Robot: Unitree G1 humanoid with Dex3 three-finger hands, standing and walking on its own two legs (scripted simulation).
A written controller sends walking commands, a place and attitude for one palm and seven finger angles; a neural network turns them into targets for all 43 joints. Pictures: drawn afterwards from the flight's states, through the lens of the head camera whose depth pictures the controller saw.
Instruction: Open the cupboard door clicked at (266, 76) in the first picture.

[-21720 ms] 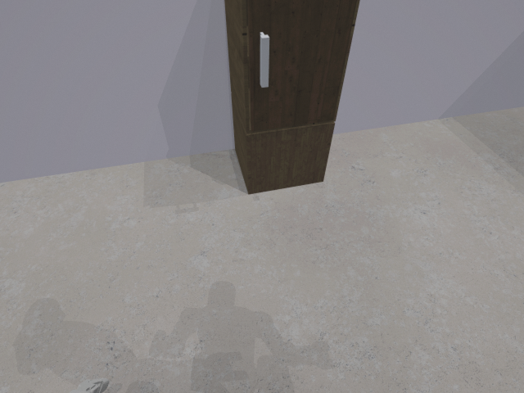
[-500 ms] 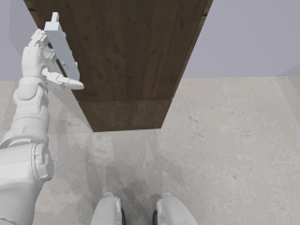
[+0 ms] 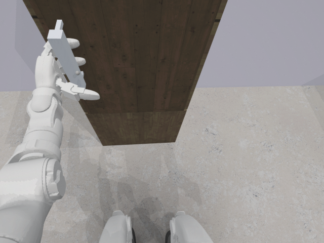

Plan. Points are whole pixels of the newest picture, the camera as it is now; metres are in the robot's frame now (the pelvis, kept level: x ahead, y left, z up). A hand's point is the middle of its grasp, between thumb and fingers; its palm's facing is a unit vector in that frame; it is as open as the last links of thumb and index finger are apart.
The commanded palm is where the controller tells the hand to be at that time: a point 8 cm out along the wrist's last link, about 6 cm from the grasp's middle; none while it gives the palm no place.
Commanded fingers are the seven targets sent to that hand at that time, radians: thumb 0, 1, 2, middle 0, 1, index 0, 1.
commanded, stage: slide the fingers in behind the handle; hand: left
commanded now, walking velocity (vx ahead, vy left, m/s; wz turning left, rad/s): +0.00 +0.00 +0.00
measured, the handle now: (71, 59) +0.56 +0.19 +0.07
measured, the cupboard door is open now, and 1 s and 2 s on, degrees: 0 1 23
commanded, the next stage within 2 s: close the thumb around the handle in 0.52 s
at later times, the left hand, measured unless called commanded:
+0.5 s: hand (77, 75) +0.50 +0.16 +0.07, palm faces +0.00 -1.00 -0.01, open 14.1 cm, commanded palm +0.48 +0.20 +0.07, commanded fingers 0.00 -0.50 0.30 -0.30 -1.20 -0.30 -1.20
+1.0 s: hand (78, 75) +0.51 +0.16 +0.07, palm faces +0.02 -1.00 -0.02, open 10.1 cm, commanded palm +0.48 +0.19 +0.07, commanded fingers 0.00 0.62 0.78 -0.38 -1.32 -0.38 -1.32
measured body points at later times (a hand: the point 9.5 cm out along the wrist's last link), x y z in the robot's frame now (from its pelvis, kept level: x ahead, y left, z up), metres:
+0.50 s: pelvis +0.00 +0.01 +0.00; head +0.12 +0.03 +0.43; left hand +0.50 +0.22 +0.07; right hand +0.01 -0.25 -0.12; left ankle +0.03 +0.11 -0.65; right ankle -0.01 -0.10 -0.65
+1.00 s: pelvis +0.00 +0.01 +0.00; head +0.12 +0.03 +0.43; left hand +0.50 +0.22 +0.07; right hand +0.00 -0.25 -0.12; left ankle +0.03 +0.11 -0.65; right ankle -0.01 -0.10 -0.65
